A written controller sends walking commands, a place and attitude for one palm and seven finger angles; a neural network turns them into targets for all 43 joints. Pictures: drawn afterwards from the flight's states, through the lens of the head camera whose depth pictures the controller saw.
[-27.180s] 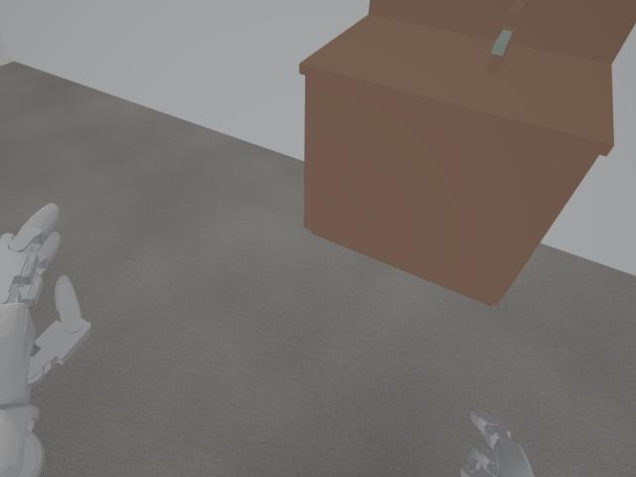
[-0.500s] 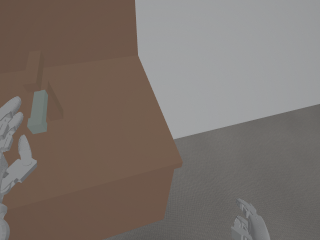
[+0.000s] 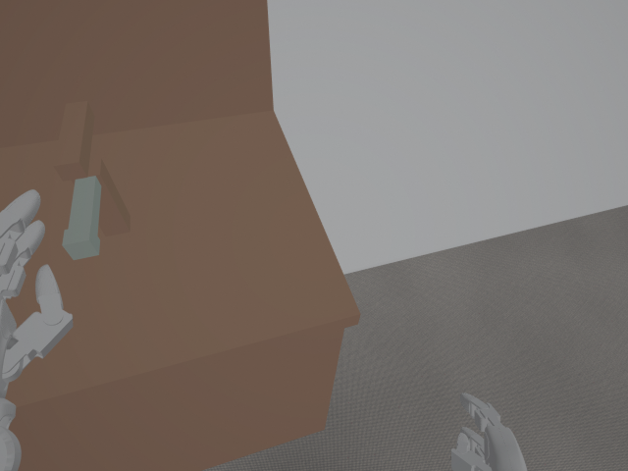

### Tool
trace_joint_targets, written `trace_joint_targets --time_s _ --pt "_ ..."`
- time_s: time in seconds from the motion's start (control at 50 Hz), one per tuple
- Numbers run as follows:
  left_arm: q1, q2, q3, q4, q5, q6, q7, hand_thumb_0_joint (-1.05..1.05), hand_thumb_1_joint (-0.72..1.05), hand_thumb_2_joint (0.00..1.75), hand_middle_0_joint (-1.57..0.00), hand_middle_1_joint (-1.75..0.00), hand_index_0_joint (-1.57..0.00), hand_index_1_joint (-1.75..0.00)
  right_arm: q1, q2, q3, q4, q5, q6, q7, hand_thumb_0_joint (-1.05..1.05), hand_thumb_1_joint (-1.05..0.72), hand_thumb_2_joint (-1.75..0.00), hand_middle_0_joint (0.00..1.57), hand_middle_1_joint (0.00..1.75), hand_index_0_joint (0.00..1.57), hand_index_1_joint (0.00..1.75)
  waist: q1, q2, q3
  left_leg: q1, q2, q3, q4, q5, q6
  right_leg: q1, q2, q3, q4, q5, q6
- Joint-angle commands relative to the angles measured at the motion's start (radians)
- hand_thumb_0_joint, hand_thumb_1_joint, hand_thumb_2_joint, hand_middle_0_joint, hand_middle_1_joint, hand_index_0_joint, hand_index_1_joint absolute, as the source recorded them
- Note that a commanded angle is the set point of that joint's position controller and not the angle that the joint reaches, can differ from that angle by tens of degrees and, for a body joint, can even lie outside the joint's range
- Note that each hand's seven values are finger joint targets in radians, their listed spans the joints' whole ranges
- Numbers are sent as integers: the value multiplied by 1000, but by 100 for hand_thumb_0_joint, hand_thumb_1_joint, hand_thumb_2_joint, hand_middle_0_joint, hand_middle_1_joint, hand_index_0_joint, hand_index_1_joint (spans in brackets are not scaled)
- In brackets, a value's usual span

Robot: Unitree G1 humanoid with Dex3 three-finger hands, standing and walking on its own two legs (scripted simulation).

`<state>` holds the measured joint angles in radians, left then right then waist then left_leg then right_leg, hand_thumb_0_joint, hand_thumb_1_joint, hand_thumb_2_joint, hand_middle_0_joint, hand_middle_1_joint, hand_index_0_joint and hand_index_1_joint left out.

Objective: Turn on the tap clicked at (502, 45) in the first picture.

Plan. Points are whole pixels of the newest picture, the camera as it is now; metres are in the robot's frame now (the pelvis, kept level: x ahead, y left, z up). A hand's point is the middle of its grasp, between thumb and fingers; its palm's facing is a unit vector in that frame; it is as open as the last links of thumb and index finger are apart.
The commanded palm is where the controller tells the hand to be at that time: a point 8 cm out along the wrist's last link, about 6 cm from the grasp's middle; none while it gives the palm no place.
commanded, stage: shuffle to correct the standing spot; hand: left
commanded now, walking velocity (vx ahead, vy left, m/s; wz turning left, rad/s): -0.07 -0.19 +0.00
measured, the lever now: (82, 242) +0.33 +0.30 +0.12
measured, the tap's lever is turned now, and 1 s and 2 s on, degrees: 0 0 0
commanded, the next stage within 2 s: none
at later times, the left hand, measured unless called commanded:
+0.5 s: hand (85, 310) +0.23 +0.23 +0.16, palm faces +0.33 -0.86 -0.39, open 7.4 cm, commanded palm +0.17 +0.27 +0.18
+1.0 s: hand (86, 305) +0.23 +0.23 +0.16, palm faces +0.33 -0.86 -0.39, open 7.4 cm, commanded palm +0.17 +0.27 +0.18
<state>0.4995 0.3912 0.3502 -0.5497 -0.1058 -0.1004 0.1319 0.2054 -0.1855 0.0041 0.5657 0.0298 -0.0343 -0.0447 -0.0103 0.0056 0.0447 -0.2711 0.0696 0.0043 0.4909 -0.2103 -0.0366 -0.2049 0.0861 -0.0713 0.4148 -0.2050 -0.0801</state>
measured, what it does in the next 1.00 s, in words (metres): stands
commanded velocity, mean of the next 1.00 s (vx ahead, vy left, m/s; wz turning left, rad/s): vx -0.08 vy -0.19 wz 0.00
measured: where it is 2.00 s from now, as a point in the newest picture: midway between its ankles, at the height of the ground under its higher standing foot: outside the picture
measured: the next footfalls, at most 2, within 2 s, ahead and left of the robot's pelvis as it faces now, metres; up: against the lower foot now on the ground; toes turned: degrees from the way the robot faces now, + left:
none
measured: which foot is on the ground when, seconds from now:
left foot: down 0.00-1.00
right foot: down 0.00-1.00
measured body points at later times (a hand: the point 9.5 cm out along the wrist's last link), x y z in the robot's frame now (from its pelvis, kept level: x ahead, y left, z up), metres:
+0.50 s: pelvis +0.01 -0.01 +0.00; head +0.03 -0.01 +0.45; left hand +0.20 +0.27 +0.19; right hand +0.18 -0.24 -0.09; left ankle +0.03 +0.14 -0.74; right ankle +0.01 -0.07 -0.74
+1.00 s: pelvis +0.01 -0.01 +0.00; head +0.04 -0.01 +0.45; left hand +0.21 +0.27 +0.19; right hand +0.18 -0.24 -0.09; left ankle +0.03 +0.14 -0.74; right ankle +0.01 -0.07 -0.74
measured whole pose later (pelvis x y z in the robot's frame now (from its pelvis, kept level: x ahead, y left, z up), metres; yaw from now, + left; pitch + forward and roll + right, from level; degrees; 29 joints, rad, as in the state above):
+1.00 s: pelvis +0.01 -0.01 +0.00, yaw +0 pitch +0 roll -1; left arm 0.50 0.40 0.35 -0.55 -0.11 -0.09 0.13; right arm 0.19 -0.19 0.00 0.56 0.03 -0.02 -0.04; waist -0.01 0.01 0.05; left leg -0.26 0.08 0.00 0.49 -0.23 -0.05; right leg -0.20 0.09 -0.08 0.42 -0.23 -0.09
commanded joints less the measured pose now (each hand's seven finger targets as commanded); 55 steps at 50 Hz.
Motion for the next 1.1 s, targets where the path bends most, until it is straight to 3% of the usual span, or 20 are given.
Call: trace_joint_targets --time_s 0.0,0.22,0.4,0.46,0.52,0.68,0.7,0.86,0.9,0.96,1.08 --pt "-43 167 126 -201 2 -66 21 0 90 90 -20 -30 -20 -30 -94 -119 -47 -161 1 -59 -11 0 -90 -90 20 30 20 30 -2 69 -111 34 106 -104 -84 -28 68 6 -181 160 -89 59 32" --pt "-42 161 119 -208 1 -66 21 0 90 90 -20 -30 -20 -30 -90 -120 -46 -156 -3 -57 -10 0 -90 -90 20 30 20 30 -2 47 -129 45 102 -95 -57 20 69 12 -185 159 -80 97 33" --pt "-23 172 128 -223 -4 -64 18 0 90 90 -20 -30 -20 -30 -95 -121 -52 -162 3 -54 -9 0 -90 -90 20 30 20 30 -2 74 -151 72 109 -99 -38 137 65 33 -189 159 -56 189 28" --pt "-13 177 138 -211 -3 -65 16 0 90 90 -20 -30 -20 -30 -88 -123 -53 -165 -1 -51 -9 0 -90 -90 20 30 20 30 3 56 -147 57 116 -96 -40 117 70 41 -183 153 -63 171 44" --pt "-17 170 130 -206 -4 -64 18 0 90 90 -20 -30 -20 -30 -88 -123 -48 -161 -2 -48 -11 0 -90 -90 20 30 20 30 -2 61 -142 57 111 -94 -43 112 68 35 -187 152 -65 169 34" --pt "-47 166 123 -191 -4 -56 23 0 90 90 -20 -30 -20 -30 -84 -123 -50 -160 3 -45 -9 0 -90 -90 20 30 20 30 -2 1 -123 63 74 -68 3 3 65 -12 -216 199 -114 97 43" --pt "-58 166 113 -207 -6 -55 25 0 90 90 -20 -30 -20 -30 -92 -119 -47 -158 7 -47 -10 0 -90 -90 20 30 20 30 -6 12 -124 82 69 -74 3 12 62 -27 -222 204 -110 97 23" --pt "-42 173 125 -219 1 -64 24 0 90 90 -20 -30 -20 -30 -98 -122 -48 -165 0 -46 -8 0 -90 -90 20 30 20 30 5 75 -136 57 119 -109 -56 134 77 47 -181 150 -64 167 55" --pt "-36 171 120 -215 -1 -61 21 0 90 90 -20 -30 -20 -30 -103 -120 -47 -164 3 -47 -9 0 -90 -90 20 30 20 30 1 91 -134 61 118 -108 -58 141 72 49 -180 150 -61 173 44" --pt "-21 169 128 -196 -2 -60 19 0 90 90 -20 -30 -20 -30 -91 -123 -49 -167 0 -43 -7 0 -90 -90 20 30 20 30 4 63 -142 48 118 -101 -51 118 73 62 -180 148 -70 166 56" --pt "-33 166 123 -193 -3 -55 21 0 90 90 -20 -30 -20 -30 -86 -124 -51 -164 3 -41 -6 0 -90 -90 20 30 20 30 -1 20 -139 59 85 -78 -14 26 66 20 -204 183 -96 127 41"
